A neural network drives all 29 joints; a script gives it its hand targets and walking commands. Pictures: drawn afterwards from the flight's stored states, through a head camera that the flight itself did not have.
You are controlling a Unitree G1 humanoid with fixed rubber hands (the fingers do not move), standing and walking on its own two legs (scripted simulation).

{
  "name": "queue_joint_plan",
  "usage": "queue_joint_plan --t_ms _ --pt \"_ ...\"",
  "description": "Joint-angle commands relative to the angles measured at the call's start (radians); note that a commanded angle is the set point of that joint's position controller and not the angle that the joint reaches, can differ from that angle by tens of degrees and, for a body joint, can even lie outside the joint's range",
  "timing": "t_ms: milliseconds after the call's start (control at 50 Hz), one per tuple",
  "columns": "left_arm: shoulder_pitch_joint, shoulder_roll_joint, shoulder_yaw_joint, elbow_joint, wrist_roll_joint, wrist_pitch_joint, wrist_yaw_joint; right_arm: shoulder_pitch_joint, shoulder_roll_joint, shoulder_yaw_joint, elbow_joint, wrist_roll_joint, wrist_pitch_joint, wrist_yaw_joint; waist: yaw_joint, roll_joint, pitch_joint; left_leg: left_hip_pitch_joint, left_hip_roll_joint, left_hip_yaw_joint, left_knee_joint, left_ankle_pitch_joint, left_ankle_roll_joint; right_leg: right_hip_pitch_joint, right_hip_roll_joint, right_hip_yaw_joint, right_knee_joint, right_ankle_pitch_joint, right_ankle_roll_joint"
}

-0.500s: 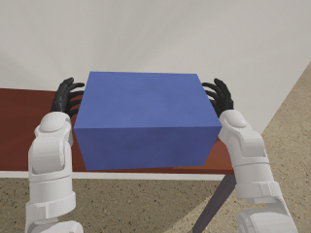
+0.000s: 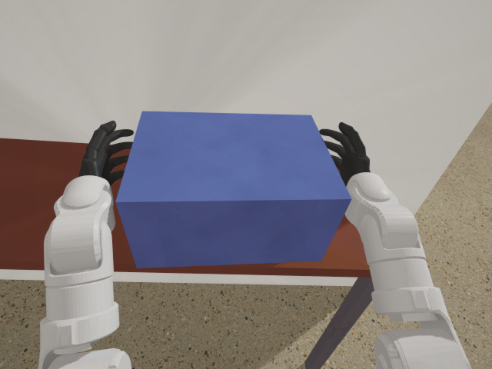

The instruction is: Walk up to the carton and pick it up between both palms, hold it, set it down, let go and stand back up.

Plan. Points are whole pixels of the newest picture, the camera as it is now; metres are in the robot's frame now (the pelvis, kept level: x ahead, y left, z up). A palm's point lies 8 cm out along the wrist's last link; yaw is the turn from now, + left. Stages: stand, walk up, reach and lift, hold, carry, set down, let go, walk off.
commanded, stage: hold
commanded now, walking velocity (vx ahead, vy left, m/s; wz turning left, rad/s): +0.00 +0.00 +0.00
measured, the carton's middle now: (231, 185) +0.37 +0.01 +0.17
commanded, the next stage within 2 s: none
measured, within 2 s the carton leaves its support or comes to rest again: neither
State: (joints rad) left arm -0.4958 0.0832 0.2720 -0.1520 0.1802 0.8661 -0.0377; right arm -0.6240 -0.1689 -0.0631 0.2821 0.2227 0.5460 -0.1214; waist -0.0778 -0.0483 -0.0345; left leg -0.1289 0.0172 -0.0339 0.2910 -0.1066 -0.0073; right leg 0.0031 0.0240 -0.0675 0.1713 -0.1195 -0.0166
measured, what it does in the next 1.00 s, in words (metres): stands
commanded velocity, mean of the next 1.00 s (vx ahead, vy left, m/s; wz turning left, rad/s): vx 0.00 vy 0.00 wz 0.00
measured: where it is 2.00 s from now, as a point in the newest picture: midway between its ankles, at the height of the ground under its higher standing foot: outside the picture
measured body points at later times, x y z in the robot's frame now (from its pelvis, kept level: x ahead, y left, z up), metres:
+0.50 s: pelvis +0.00 +0.00 +0.00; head -0.03 +0.03 +0.45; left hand +0.35 +0.19 +0.20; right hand +0.37 -0.18 +0.20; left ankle +0.04 +0.12 -0.75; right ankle -0.01 -0.11 -0.75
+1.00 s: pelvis +0.00 +0.00 +0.00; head -0.03 +0.03 +0.45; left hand +0.35 +0.19 +0.19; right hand +0.37 -0.18 +0.20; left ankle +0.04 +0.12 -0.75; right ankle -0.01 -0.11 -0.75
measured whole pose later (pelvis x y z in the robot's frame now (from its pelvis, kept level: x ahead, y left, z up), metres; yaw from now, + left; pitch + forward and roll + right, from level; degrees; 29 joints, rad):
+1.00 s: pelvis +0.00 +0.00 +0.00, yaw +0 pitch -4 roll -1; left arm -0.47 0.08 0.27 -0.16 0.18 0.87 -0.04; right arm -0.60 -0.16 -0.06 0.28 0.23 0.54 -0.13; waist -0.08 -0.05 -0.03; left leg -0.12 0.02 -0.03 0.29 -0.10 -0.01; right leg 0.01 0.03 -0.07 0.17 -0.12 -0.02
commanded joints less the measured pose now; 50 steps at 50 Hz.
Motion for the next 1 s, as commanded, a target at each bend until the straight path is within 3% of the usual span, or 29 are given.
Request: queue_joint_plan --t_ms 0,140,260,400,520,720,820,980 --pt "-0.707 -0.338 -0.466 -0.224 -0.169 -0.08 -0.133 -0.73 0.332 0.301 -0.356 0.093 -0.078 0.067 -0.019 0.088 -0.462 0.284 -0.047 0.029 0.021 0.265 -0.005 0.027 0.026 -0.014 -0.003 0.279 0.04" --pt "-0.715 -0.332 -0.469 -0.246 -0.162 -0.07 -0.13 -0.72 0.324 0.299 -0.336 0.102 -0.072 0.072 -0.012 0.112 -0.431 0.274 -0.044 0.035 0.014 0.269 -0.017 0.0 0.03 -0.022 -0.012 0.241 0.035" --pt "-0.719 -0.334 -0.464 -0.243 -0.162 -0.069 -0.13 -0.735 0.346 0.302 -0.342 0.098 -0.075 0.073 -0.009 0.077 -0.444 0.265 -0.046 0.035 0.01 0.239 -0.004 0.025 0.028 -0.018 -0.007 0.237 0.035" --pt "-0.719 -0.345 -0.488 -0.261 -0.176 -0.086 -0.123 -0.743 0.345 0.316 -0.382 0.102 -0.088 0.072 -0.007 0.098 -0.481 0.289 -0.045 0.035 0.024 0.283 -0.006 0.012 0.031 -0.016 -0.002 0.271 0.039" --pt "-0.71 -0.332 -0.471 -0.232 -0.174 -0.08 -0.127 -0.729 0.338 0.303 -0.354 0.09 -0.081 0.073 -0.007 0.082 -0.445 0.284 -0.043 0.035 0.015 0.236 -0.004 -0.003 0.029 -0.023 -0.01 0.219 0.039" --pt "-0.68 -0.329 -0.453 -0.225 -0.16 -0.081 -0.143 -0.7 0.349 0.31 -0.357 0.104 -0.073 0.059 -0.014 0.091 -0.437 0.274 -0.053 0.032 0.017 0.278 -0.004 0.035 0.021 -0.01 0.0 0.309 0.04" --pt "-0.712 -0.331 -0.467 -0.232 -0.163 -0.077 -0.135 -0.72 0.34 0.297 -0.335 0.093 -0.075 0.069 -0.015 0.097 -0.41 0.263 -0.047 0.037 0.009 0.222 -0.007 0.0 0.026 -0.021 -0.01 0.215 0.033" --pt "-0.757 -0.337 -0.494 -0.245 -0.178 -0.094 -0.113 -0.767 0.344 0.295 -0.348 0.083 -0.093 0.082 -0.008 0.111 -0.467 0.287 -0.041 0.041 0.016 0.211 -0.008 -0.029 0.033 -0.029 -0.009 0.174 0.034"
